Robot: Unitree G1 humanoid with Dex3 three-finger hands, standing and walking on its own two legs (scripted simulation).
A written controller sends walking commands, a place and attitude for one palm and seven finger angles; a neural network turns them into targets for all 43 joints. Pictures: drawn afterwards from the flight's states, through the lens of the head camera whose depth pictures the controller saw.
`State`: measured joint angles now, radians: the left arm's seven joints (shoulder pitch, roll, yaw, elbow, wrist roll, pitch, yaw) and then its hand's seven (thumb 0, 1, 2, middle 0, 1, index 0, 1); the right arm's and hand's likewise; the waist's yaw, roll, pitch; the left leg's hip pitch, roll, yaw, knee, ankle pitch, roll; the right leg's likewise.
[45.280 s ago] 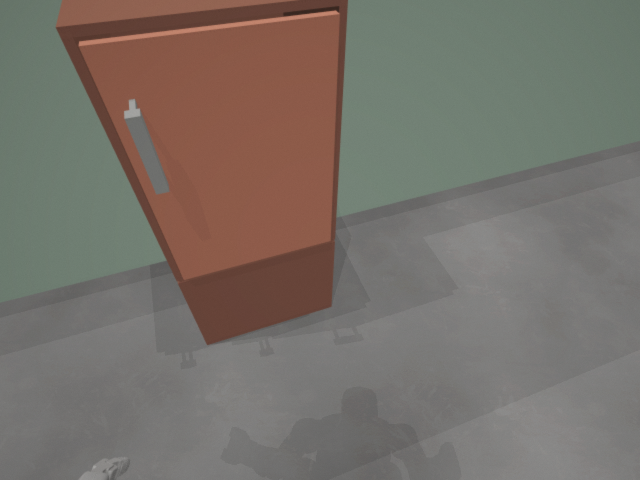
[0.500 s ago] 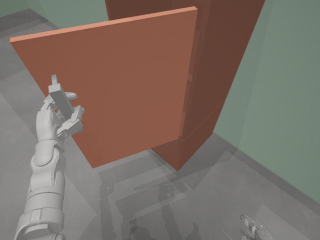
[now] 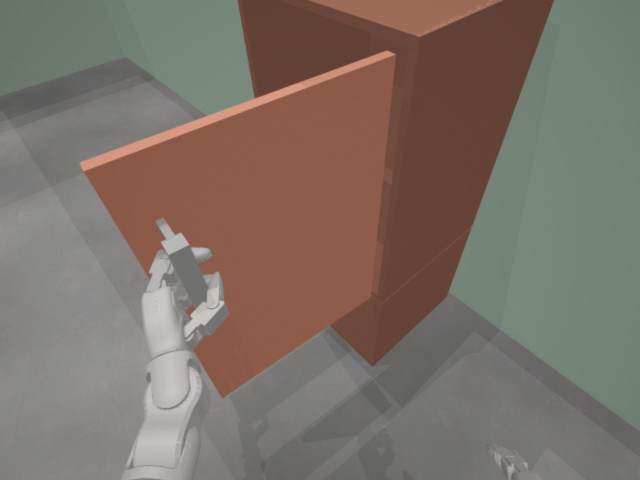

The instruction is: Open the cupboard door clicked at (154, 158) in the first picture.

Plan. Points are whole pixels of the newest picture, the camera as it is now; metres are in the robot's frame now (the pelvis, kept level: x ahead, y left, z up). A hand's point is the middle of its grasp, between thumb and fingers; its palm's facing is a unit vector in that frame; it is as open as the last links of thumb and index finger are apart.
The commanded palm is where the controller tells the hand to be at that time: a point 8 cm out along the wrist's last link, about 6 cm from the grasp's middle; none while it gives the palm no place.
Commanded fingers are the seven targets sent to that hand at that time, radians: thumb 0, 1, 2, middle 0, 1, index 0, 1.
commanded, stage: open thumb and fingers to let go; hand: left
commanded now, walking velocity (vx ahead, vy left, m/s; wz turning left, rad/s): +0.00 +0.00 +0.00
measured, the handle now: (188, 274) +0.35 +0.19 +0.09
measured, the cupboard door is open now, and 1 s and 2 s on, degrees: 85 85 86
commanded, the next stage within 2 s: slide the hand sideways off the handle in 0.82 s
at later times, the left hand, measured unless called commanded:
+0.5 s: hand (211, 294) +0.33 +0.15 +0.08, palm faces +0.35 -0.94 +0.03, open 12.2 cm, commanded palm +0.28 +0.19 +0.08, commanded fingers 0.00 -0.50 0.30 -0.27 -1.00 -0.27 -1.00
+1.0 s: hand (211, 311) +0.30 +0.15 +0.08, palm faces +0.22 -0.97 -0.04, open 14.9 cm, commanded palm +0.27 +0.19 +0.08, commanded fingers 0.00 -0.50 0.30 -0.15 -0.30 -0.15 -0.30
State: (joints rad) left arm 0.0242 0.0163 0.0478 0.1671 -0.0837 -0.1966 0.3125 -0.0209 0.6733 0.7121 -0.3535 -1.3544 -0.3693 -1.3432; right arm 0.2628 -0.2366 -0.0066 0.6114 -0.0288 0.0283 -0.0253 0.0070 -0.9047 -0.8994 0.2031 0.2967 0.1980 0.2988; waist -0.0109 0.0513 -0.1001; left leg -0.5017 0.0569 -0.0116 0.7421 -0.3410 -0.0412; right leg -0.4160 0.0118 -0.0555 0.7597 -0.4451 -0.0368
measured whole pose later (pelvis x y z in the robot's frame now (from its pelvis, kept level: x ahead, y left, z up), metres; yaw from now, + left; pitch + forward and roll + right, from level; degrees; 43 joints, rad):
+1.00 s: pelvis +0.00 +0.03 +0.00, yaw +0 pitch +5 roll -1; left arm 0.02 0.04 -0.05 0.14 -0.01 -0.18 0.25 -0.01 -0.49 0.30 -0.39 -0.63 -0.36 -0.60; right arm 0.20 -0.20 0.02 0.60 -0.04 0.05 -0.03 0.01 -0.90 -0.90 0.20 0.30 0.20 0.30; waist 0.01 0.03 -0.09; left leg -0.53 0.03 -0.01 0.79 -0.36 -0.01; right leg -0.42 -0.02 -0.05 0.78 -0.45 0.00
